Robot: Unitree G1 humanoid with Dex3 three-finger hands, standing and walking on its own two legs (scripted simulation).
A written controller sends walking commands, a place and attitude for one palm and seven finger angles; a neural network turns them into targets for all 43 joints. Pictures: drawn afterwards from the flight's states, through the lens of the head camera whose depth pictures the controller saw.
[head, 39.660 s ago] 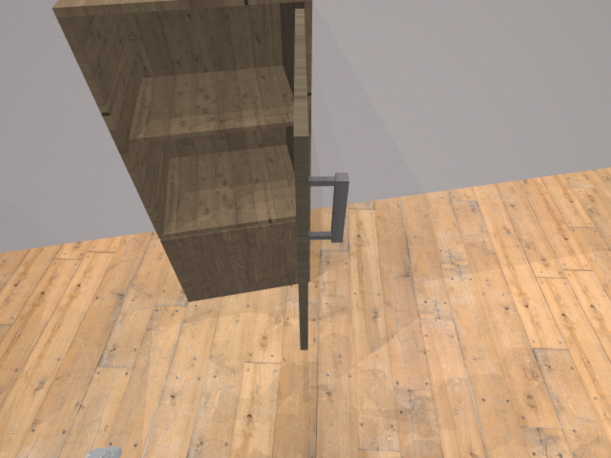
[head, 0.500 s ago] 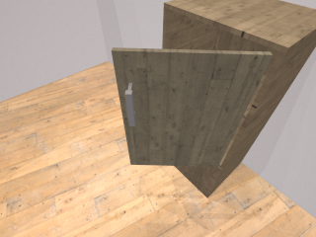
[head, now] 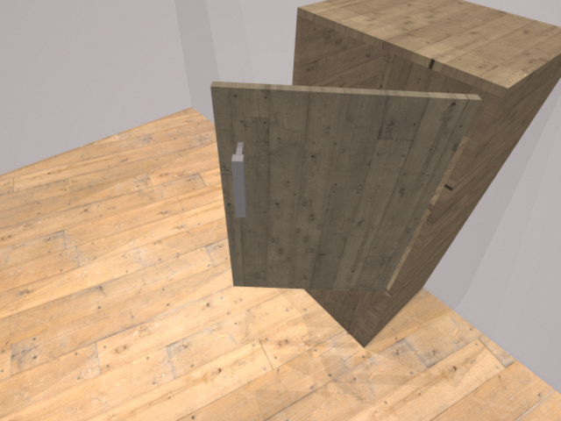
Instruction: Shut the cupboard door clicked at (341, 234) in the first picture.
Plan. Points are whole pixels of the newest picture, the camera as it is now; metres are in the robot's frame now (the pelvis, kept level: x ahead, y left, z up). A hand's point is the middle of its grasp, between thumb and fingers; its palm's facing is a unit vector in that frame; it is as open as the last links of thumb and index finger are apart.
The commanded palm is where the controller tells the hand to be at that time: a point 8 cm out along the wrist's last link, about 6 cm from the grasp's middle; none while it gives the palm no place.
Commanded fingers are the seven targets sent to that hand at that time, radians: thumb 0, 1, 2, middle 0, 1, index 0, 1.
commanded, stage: shuffle to correct the standing spot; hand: left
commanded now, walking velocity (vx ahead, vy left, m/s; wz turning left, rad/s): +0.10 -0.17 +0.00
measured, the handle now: (240, 180) +0.51 +0.11 +0.05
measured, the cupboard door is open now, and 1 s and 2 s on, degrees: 48 48 48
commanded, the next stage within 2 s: come to a stop and stand still in 0.62 s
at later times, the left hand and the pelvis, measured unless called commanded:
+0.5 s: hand out of the picture -0.03 +0.11 -0.20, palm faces +0.06 -0.99 -0.09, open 7.4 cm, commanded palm none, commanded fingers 0.00 0.90 0.90 -0.20 -0.30 -0.20 -0.30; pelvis +0.03 -0.03 -0.02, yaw +1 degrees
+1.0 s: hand out of the picture +0.15 +0.08 -0.18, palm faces -0.01 -0.98 -0.20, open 7.3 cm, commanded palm none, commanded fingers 0.00 0.90 0.90 -0.20 -0.30 -0.20 -0.30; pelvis +0.07 -0.09 -0.01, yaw -1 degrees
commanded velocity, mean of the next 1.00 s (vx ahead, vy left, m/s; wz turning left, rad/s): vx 0.05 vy -0.07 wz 0.03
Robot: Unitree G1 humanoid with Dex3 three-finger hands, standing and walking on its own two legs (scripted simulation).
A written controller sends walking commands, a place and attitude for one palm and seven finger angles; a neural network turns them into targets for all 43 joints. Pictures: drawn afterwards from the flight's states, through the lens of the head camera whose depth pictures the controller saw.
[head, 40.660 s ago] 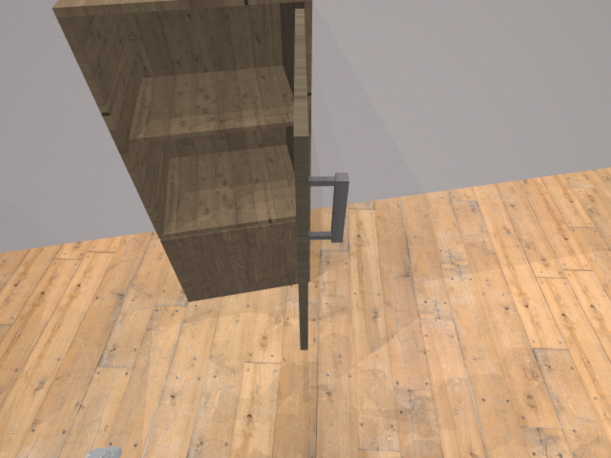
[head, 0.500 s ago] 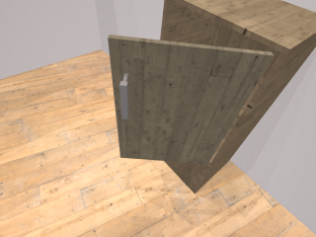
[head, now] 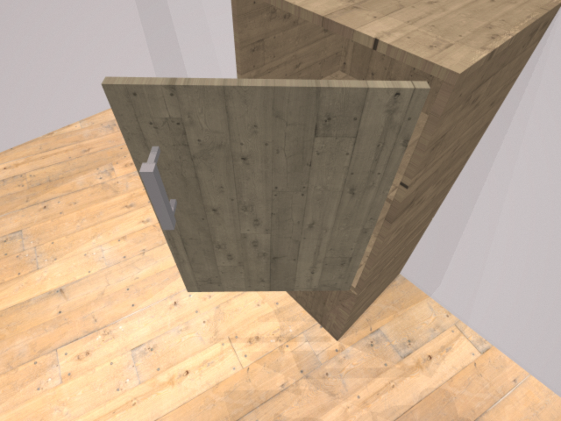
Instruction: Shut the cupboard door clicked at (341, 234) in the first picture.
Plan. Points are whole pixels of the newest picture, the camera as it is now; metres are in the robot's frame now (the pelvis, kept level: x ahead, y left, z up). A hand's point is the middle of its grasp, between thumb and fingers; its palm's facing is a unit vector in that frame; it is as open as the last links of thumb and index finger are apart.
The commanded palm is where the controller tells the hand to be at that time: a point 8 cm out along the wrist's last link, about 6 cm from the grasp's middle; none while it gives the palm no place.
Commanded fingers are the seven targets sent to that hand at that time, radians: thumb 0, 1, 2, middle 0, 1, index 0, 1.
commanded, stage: come to a stop and stand still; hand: left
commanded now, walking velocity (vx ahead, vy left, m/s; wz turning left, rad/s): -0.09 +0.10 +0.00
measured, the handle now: (162, 190) +0.44 +0.21 +0.07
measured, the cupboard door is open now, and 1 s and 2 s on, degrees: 48 48 48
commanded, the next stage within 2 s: look again from close up in 0.64 s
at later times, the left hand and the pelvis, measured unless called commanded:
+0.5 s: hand out of the picture +0.03 +0.21 -0.16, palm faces +0.02 -0.96 -0.29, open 7.4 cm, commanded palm none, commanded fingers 0.00 0.90 0.90 -0.20 -0.30 -0.20 -0.30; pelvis -0.02 +0.00 +0.00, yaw +1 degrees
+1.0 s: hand out of the picture +0.05 +0.23 -0.14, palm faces -0.01 -0.94 -0.35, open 7.4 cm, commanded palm none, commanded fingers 0.00 0.90 0.90 -0.20 -0.30 -0.20 -0.30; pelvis -0.02 -0.01 +0.01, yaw +1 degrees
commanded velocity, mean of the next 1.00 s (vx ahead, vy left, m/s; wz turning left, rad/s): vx -0.01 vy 0.00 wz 0.00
